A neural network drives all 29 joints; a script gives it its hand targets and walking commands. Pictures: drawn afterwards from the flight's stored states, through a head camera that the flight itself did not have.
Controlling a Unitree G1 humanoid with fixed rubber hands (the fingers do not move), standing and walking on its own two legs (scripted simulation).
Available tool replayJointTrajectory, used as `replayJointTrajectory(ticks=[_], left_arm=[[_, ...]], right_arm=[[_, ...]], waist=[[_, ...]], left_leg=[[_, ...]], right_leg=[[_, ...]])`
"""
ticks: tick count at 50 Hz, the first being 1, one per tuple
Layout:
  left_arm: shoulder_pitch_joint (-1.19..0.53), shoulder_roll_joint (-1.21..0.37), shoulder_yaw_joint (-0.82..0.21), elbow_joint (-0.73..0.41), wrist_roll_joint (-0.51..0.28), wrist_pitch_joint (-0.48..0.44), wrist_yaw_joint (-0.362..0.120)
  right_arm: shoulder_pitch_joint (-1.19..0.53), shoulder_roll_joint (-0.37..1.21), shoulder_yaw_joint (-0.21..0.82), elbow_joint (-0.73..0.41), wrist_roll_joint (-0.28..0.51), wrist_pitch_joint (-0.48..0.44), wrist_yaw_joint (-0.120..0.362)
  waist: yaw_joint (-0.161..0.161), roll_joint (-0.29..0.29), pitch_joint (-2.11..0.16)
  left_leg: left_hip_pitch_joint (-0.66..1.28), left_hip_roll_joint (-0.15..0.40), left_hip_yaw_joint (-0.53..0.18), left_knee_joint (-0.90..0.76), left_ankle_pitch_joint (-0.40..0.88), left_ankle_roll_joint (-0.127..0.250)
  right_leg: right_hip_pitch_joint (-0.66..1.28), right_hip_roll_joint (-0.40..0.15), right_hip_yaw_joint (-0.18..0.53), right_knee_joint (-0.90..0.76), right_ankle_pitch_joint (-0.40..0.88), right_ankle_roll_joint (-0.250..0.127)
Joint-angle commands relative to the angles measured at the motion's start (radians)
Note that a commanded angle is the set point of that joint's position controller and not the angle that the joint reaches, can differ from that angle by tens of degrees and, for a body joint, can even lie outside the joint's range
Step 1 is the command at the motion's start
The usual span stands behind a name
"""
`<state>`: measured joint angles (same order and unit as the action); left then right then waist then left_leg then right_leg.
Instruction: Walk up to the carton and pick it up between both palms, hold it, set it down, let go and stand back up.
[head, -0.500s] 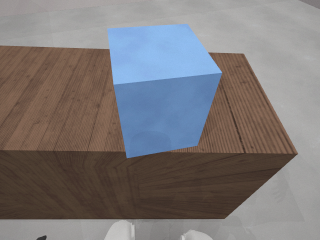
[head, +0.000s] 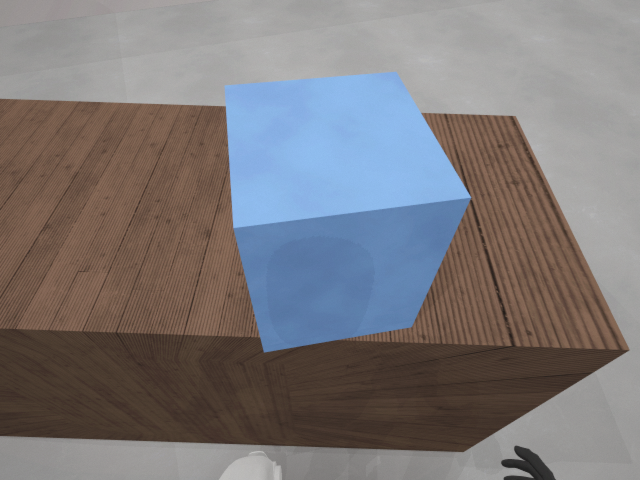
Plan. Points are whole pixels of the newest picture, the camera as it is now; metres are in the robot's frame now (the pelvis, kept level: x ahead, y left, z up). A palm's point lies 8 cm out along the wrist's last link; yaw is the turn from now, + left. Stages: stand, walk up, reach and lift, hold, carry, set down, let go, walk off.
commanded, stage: walk up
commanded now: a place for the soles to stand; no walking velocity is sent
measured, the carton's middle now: (327, 218) +0.41 +0.01 +0.11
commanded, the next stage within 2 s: none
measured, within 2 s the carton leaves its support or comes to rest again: neither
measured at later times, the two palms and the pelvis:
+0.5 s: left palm out of the picture +0.11 +0.30 -0.09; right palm out of the picture +0.08 -0.27 -0.08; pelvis +0.02 +0.02 +0.04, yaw -1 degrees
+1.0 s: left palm out of the picture +0.10 +0.31 -0.08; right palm out of the picture +0.10 -0.26 -0.08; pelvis +0.04 +0.03 +0.05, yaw -2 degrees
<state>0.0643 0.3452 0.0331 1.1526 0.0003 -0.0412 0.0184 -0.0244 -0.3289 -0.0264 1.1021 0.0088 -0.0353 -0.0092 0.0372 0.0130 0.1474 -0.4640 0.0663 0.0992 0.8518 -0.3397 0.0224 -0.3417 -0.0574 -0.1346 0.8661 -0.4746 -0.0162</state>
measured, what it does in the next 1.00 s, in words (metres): stands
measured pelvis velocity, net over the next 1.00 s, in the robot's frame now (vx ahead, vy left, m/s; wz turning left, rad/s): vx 0.04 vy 0.03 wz -0.03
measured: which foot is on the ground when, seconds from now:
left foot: down 0.00-1.00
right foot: down 0.00-1.00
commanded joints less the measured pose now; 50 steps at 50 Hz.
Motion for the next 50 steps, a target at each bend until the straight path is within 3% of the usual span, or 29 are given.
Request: replayJointTrajectory(ticks=[1, 4, 10, 13, 17, 21, 39, 40, 43, 50], left_arm=[[-0.013, 0.255, 0.047, -0.042, 0.008, -0.024, 0.012], [-0.059, 0.248, 0.040, -0.040, 0.012, -0.023, 0.009], [-0.054, 0.213, 0.032, -0.022, 0.010, -0.014, -0.003], [-0.054, 0.203, 0.028, -0.021, 0.007, -0.013, -0.007], [-0.062, 0.194, 0.026, -0.023, 0.006, -0.014, -0.009], [-0.069, 0.193, 0.026, -0.026, 0.006, -0.014, -0.011], [-0.041, 0.191, 0.020, -0.038, 0.007, -0.008, -0.011], [-0.013, 0.209, 0.032, -0.046, 0.016, -0.018, -0.009], [-0.015, 0.209, 0.033, -0.055, 0.021, -0.021, -0.006], [0.021, 0.204, 0.028, -0.065, 0.014, -0.020, -0.002]], right_arm=[[-0.046, -0.244, -0.044, -0.038, 0.001, -0.013, -0.016], [-0.032, -0.239, -0.044, -0.011, -0.002, -0.006, -0.007], [-0.042, -0.233, -0.033, 0.011, -0.012, -0.016, 0.001], [-0.043, -0.229, -0.027, 0.019, -0.018, -0.021, 0.003], [-0.029, -0.222, -0.022, 0.027, -0.014, -0.023, 0.006], [-0.018, -0.216, -0.020, 0.029, -0.015, -0.023, 0.007], [0.013, -0.217, -0.026, 0.003, -0.022, -0.022, 0.006], [0.032, -0.234, -0.038, -0.003, -0.032, -0.012, 0.011], [0.035, -0.221, -0.041, -0.017, -0.035, -0.004, 0.016], [0.049, -0.223, -0.048, -0.042, -0.031, -0.004, 0.016]], waist=[[-0.024, -0.014, -0.270], [-0.044, -0.034, -0.229], [-0.028, -0.016, -0.215], [-0.028, 0.012, -0.222], [-0.032, 0.009, -0.225], [-0.038, 0.011, -0.213], [-0.039, 0.001, -0.187], [-0.033, 0.024, -0.190], [-0.037, -0.009, -0.151], [-0.033, -0.003, -0.153]], left_leg=[[0.202, 0.095, -0.145, -0.199, 0.250, 0.052], [0.263, 0.081, -0.129, -0.262, 0.178, 0.041], [0.222, 0.127, -0.196, -0.431, 0.103, 0.043], [0.250, 0.125, -0.187, -0.476, 0.150, 0.029], [0.288, 0.126, -0.176, -0.514, 0.202, 0.018], [0.323, 0.112, -0.144, -0.532, 0.227, 0.002], [0.383, 0.109, -0.122, -0.574, 0.248, -0.012], [0.384, 0.080, -0.101, -0.562, 0.158, -0.004], [0.371, 0.076, -0.106, -0.558, 0.081, 0.002], [0.391, 0.086, -0.112, -0.545, 0.229, 0.009]], right_leg=[[0.017, -0.141, 0.227, -0.328, 0.244, -0.052], [-0.038, -0.146, 0.211, -0.389, 0.166, -0.051], [0.097, -0.093, 0.154, -0.427, 0.173, -0.019], [0.136, -0.096, 0.151, -0.464, 0.208, -0.015], [0.169, -0.097, 0.148, -0.519, 0.244, -0.008], [0.174, -0.106, 0.142, -0.559, 0.266, -0.005], [0.177, -0.105, 0.142, -0.618, 0.329, 0.006], [0.185, -0.102, 0.134, -0.613, 0.274, 0.000], [0.139, -0.103, 0.139, -0.612, 0.212, -0.012], [0.163, -0.095, 0.121, -0.576, 0.353, 0.004]])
